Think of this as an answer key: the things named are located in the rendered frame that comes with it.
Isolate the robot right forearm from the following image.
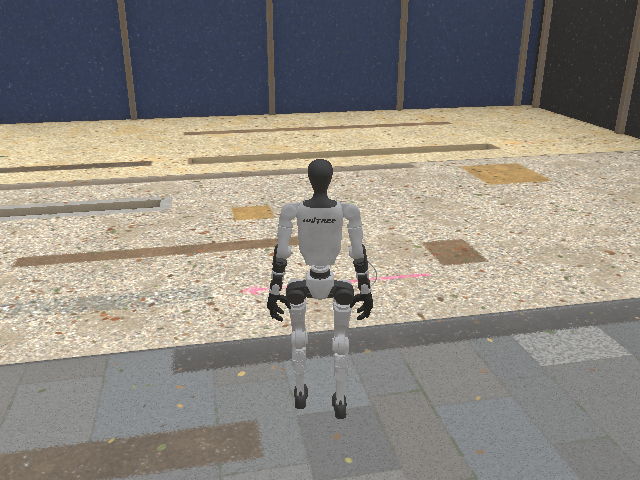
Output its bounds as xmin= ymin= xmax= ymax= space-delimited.
xmin=353 ymin=244 xmax=372 ymax=294

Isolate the right robot upper arm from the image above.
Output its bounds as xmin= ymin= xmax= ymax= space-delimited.
xmin=341 ymin=202 xmax=364 ymax=259

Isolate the right robot hand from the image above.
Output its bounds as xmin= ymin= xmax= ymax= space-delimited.
xmin=350 ymin=292 xmax=373 ymax=320

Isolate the left robot hand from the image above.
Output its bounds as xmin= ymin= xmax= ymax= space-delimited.
xmin=267 ymin=293 xmax=291 ymax=322

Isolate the humanoid robot torso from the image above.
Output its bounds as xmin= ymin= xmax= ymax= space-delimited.
xmin=296 ymin=198 xmax=344 ymax=300

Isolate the robot left forearm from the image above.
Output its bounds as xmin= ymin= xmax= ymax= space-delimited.
xmin=269 ymin=244 xmax=287 ymax=295

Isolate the left robot upper arm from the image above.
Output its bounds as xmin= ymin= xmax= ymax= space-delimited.
xmin=276 ymin=202 xmax=299 ymax=259

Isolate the robot head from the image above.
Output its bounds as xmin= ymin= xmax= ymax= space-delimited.
xmin=303 ymin=159 xmax=337 ymax=208

